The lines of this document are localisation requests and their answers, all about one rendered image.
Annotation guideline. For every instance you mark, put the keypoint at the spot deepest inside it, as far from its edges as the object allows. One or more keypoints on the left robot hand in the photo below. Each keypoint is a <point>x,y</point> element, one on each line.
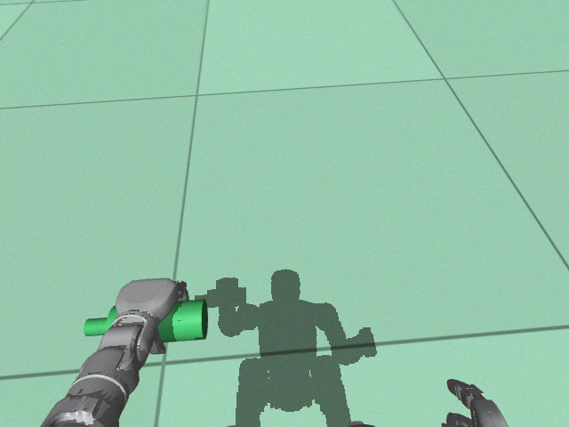
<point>155,297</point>

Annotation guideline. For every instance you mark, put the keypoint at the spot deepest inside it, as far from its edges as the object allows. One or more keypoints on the right robot hand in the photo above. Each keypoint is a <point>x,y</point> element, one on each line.
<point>484,413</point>

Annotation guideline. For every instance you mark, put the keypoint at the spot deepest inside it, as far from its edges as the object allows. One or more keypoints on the bottle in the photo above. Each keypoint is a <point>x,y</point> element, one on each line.
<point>187,321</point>

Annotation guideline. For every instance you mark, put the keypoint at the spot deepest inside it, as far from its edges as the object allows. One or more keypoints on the left robot arm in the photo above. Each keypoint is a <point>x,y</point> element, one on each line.
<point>99,394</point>

